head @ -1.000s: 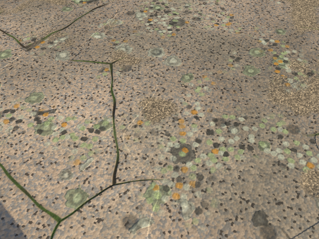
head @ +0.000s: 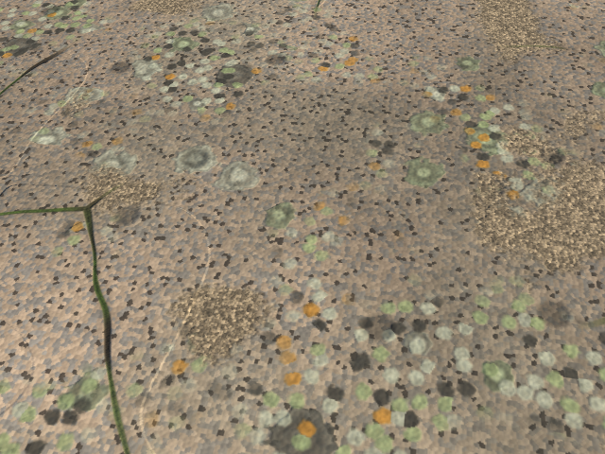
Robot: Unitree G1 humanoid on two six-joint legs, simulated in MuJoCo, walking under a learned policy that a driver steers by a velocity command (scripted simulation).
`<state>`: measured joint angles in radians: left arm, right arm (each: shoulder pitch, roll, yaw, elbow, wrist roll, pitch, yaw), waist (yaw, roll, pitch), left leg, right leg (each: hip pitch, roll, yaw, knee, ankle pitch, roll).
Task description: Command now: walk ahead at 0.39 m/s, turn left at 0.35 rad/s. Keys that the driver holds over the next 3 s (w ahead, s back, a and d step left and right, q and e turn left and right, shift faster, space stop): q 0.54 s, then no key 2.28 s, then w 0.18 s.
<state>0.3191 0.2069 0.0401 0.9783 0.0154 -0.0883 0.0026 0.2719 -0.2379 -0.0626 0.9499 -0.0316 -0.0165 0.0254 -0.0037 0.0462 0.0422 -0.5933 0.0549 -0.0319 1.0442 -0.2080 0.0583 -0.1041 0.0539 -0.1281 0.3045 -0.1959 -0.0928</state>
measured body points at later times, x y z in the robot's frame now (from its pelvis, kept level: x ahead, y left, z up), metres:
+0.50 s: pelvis +0.13 +0.03 -0.01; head +0.17 +0.06 +0.43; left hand +0.17 +0.30 -0.15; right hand +0.28 -0.21 -0.14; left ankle +0.20 +0.09 -0.75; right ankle +0.18 -0.13 -0.68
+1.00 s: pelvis +0.15 -0.02 +0.00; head +0.18 -0.04 +0.45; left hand +0.12 +0.24 -0.13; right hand +0.31 -0.23 -0.16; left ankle +0.09 +0.09 -0.71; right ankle +0.18 -0.10 -0.75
